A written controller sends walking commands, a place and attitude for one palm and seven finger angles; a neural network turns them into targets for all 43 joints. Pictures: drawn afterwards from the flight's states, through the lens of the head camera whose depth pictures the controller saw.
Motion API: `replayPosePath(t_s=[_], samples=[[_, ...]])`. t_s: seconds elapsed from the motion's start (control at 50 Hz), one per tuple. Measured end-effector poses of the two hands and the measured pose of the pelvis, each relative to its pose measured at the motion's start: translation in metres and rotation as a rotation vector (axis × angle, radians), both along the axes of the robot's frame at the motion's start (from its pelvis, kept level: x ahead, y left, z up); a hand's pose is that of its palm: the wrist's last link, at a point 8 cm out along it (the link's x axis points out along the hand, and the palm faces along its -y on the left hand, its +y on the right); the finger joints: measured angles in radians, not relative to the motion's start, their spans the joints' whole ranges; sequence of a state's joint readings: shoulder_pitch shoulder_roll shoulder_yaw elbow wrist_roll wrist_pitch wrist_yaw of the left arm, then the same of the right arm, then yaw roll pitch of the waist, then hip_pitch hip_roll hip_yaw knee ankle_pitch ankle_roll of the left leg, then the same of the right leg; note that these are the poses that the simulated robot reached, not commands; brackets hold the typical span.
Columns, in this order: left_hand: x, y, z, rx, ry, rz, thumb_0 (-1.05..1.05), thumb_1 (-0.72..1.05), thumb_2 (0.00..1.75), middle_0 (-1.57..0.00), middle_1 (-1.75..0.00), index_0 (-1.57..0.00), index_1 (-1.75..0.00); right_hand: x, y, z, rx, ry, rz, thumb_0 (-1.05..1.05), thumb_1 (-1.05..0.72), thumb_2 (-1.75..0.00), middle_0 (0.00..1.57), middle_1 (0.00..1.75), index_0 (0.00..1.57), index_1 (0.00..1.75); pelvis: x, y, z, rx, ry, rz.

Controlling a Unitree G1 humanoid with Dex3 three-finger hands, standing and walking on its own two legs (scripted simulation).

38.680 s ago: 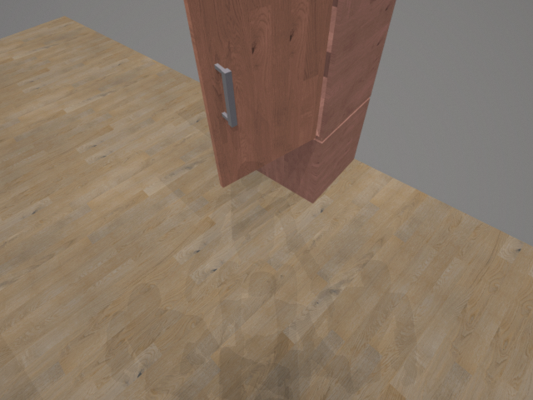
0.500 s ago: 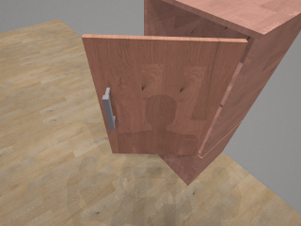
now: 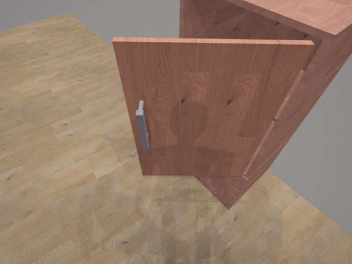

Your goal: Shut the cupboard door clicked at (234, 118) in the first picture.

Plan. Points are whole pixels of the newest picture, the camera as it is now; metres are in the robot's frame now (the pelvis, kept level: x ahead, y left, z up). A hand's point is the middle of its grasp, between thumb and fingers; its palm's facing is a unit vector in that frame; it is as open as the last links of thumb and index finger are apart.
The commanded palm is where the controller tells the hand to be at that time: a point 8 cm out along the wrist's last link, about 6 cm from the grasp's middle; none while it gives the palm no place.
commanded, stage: come to a stop and stand still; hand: left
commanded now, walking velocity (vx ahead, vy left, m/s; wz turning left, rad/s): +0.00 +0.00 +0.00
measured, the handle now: (143, 126) +0.46 +0.13 +0.01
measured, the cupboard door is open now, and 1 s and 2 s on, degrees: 49 49 49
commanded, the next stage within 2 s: look again from close up in 0.98 s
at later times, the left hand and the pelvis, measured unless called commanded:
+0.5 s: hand out of the picture +0.03 +0.16 -0.18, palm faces +0.01 -0.98 -0.19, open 7.4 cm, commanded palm none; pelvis +0.03 -0.02 +0.00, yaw +0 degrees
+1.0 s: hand out of the picture +0.06 +0.15 -0.17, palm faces +0.00 -0.97 -0.22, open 7.4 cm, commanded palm none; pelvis +0.03 -0.04 +0.00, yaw +0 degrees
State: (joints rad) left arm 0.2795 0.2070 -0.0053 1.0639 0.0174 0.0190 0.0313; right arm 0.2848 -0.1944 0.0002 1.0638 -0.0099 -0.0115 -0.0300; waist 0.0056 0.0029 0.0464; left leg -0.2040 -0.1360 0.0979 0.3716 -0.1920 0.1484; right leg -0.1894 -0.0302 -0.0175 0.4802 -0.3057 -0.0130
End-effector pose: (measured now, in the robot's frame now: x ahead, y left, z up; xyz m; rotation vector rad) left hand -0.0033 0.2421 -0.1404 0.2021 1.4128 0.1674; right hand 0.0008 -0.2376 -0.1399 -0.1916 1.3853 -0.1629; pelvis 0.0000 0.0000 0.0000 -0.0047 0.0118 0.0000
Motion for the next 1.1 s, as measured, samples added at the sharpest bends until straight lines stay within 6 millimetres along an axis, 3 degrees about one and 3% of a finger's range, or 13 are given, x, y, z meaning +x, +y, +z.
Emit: replayPosePath(t_s=[0.14,0.36,0.72,1.1], samples=[[0.002,-0.011,-0.005,-0.026,0.028,0.008,0.01,0.91,0.90,-0.20,-0.29,-0.20,-0.30,0.024,0.003,0.001,0.000,-0.029,0.012,0.00,-0.91,-0.90,0.20,0.30,0.20,0.30,0.009,-0.002,0.000,0.004,-0.002,-0.001],[0.022,-0.030,-0.008,-0.053,-0.001,0.008,0.01,0.91,0.90,-0.20,-0.29,-0.20,-0.30,0.054,-0.003,0.003,0.003,-0.069,0.028,0.00,-0.91,-0.90,0.20,0.30,0.20,0.30,0.021,-0.011,0.001,0.003,-0.006,0.002],[0.046,-0.036,-0.004,-0.025,-0.034,-0.003,0.01,0.91,0.90,-0.20,-0.29,-0.20,-0.30,0.055,-0.029,0.003,-0.014,-0.031,0.026,0.00,-0.91,-0.90,0.20,0.30,0.20,0.30,0.032,-0.029,0.002,0.008,-0.009,0.007],[0.055,-0.044,-0.001,-0.015,-0.058,-0.008,0.01,0.91,0.90,-0.20,-0.29,-0.20,-0.30,0.067,-0.044,0.005,-0.018,-0.047,0.041,0.00,-0.91,-0.90,0.20,0.30,0.20,0.30,0.035,-0.041,0.004,0.012,-0.013,0.008]])
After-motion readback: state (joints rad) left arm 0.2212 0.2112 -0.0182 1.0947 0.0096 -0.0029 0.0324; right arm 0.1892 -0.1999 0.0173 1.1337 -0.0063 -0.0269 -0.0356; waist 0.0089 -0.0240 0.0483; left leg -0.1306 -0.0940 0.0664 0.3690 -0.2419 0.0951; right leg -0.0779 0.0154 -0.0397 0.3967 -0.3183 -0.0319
